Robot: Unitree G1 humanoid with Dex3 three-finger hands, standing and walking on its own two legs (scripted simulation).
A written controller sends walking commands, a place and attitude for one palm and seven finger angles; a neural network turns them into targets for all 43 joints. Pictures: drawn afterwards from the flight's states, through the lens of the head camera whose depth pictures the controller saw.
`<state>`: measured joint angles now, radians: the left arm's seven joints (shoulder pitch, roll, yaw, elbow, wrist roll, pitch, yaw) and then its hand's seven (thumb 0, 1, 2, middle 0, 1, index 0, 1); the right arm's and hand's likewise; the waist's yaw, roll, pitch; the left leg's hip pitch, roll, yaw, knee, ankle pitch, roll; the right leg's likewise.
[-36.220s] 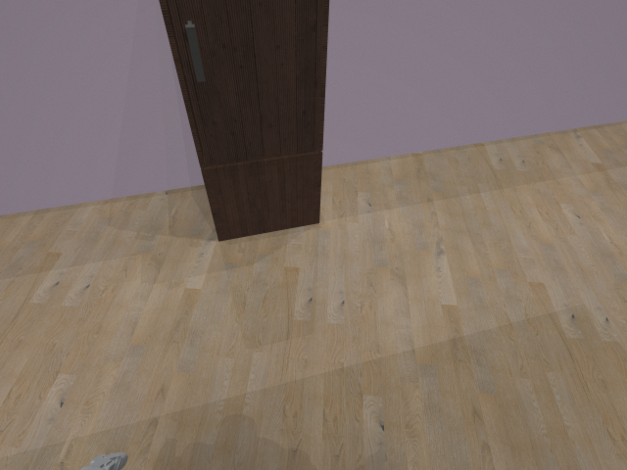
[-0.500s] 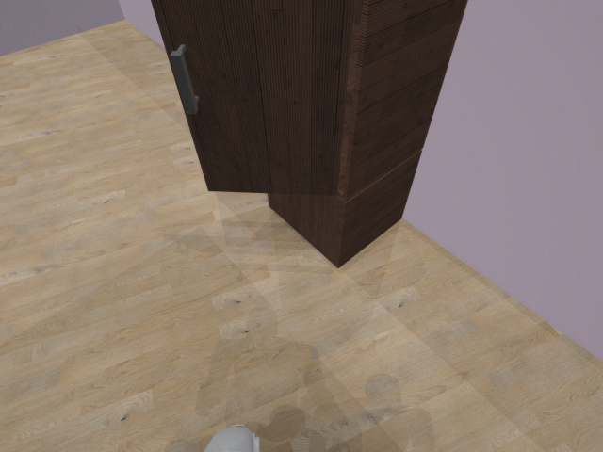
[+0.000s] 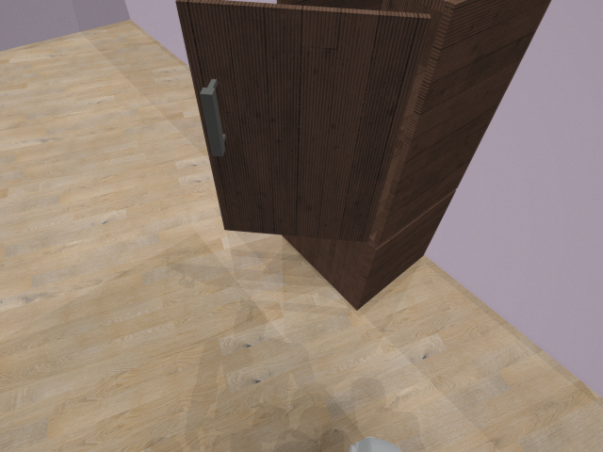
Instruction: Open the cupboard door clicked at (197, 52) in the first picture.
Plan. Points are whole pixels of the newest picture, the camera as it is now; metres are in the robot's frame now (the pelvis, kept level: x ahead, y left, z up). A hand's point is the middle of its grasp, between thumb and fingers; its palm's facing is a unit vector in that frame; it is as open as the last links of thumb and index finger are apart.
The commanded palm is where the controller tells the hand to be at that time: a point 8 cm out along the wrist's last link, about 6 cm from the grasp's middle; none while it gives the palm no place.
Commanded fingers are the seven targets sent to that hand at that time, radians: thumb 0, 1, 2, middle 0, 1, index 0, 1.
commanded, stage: take the last steps up to it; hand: left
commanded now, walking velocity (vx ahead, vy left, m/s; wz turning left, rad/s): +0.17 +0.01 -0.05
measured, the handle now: (216, 118) +0.68 +0.24 +0.05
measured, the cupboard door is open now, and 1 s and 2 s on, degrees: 45 45 45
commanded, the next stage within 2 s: come to a stop and stand still in 0.08 s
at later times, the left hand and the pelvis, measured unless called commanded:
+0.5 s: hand (205, 424) +0.18 +0.17 -0.17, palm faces +0.03 -0.98 -0.22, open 7.2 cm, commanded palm none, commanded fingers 0.00 0.90 0.90 -0.20 -0.30 -0.20 -0.30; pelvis +0.10 -0.02 +0.00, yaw +0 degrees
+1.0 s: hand out of the picture +0.10 +0.17 -0.17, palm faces +0.01 -0.97 -0.26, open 7.4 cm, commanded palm none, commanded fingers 0.00 0.90 0.90 -0.20 -0.30 -0.20 -0.30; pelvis +0.09 -0.02 -0.01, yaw +0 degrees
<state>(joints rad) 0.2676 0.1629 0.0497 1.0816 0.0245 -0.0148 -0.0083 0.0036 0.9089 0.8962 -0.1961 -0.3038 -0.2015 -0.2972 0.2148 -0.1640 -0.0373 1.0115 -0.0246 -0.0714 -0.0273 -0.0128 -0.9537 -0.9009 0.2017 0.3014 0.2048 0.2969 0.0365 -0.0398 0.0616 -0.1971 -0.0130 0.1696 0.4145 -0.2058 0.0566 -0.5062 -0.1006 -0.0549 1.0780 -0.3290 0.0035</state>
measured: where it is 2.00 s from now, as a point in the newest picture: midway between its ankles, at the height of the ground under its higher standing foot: outside the picture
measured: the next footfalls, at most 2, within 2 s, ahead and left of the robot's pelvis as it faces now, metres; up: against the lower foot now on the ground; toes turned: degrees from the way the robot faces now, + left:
right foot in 0.20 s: +0.16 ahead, -0.12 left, +0.00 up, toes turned -7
left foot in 0.54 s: +0.17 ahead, +0.11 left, +0.00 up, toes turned +4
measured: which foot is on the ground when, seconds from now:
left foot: down 0.00-0.22, up 0.24-0.52, down 0.54-1.00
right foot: up 0.00-0.18, down 0.20-0.58, up 0.60-0.80, down 0.82-1.00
